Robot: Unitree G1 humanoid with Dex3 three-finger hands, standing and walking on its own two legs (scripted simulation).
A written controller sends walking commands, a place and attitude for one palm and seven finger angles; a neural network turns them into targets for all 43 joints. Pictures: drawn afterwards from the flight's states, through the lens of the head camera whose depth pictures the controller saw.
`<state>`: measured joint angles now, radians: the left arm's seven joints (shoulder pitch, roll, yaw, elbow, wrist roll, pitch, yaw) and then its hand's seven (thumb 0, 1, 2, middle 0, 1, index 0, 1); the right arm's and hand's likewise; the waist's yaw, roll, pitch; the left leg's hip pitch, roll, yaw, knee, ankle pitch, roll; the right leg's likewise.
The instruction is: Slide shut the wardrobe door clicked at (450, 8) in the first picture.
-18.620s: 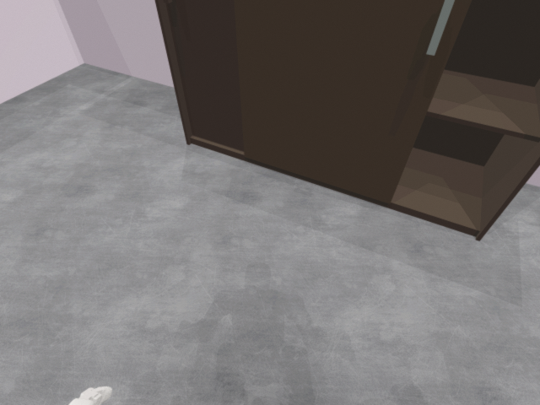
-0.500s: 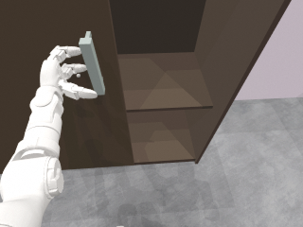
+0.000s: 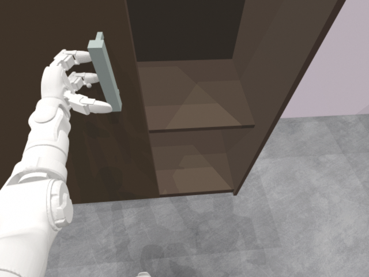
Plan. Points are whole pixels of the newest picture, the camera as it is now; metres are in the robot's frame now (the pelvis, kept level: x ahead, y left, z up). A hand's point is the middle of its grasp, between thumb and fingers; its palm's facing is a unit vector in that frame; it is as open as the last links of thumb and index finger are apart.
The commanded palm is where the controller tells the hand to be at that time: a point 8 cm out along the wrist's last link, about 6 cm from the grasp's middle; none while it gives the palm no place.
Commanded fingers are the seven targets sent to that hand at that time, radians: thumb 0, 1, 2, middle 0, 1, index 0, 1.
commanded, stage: slide the fingers in behind the handle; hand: left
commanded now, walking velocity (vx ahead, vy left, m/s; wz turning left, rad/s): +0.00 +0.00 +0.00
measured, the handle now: (108, 74) +0.53 +0.15 +0.14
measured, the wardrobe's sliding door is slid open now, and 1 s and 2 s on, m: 0.41 0.41 0.41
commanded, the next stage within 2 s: grip the handle and tug to test in 1.82 s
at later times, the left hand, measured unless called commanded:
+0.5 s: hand (97, 87) +0.48 +0.16 +0.15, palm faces +0.02 -1.00 +0.01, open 13.9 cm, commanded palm +0.46 +0.22 +0.14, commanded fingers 0.00 -0.50 0.30 -0.30 -1.20 -0.30 -1.20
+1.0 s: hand (111, 87) +0.48 +0.13 +0.14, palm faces +0.01 -1.00 -0.01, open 14.0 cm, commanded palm +0.46 +0.19 +0.14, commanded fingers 0.00 -0.50 0.30 -0.30 -1.20 -0.30 -1.20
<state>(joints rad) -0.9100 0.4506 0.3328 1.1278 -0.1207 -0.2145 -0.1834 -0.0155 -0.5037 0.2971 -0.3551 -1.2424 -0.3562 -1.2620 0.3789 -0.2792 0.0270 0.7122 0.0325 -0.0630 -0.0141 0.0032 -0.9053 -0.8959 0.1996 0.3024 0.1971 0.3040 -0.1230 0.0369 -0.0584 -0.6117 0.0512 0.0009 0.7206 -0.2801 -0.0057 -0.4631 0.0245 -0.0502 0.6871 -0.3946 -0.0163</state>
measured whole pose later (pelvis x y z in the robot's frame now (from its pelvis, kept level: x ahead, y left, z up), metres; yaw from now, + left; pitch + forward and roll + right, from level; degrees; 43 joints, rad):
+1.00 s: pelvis +0.01 +0.00 +0.00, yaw +0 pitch +9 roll -1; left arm -0.86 0.30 0.22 1.01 -0.13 -0.20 -0.07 -0.02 -0.50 0.30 -0.31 -1.22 -0.30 -1.22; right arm 0.38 -0.26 0.01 0.72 0.03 -0.07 0.01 0.00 -0.91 -0.90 0.20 0.30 0.20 0.30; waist -0.10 0.05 -0.07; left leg -0.60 0.04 0.01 0.72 -0.29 0.00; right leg -0.45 0.01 -0.04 0.69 -0.41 -0.01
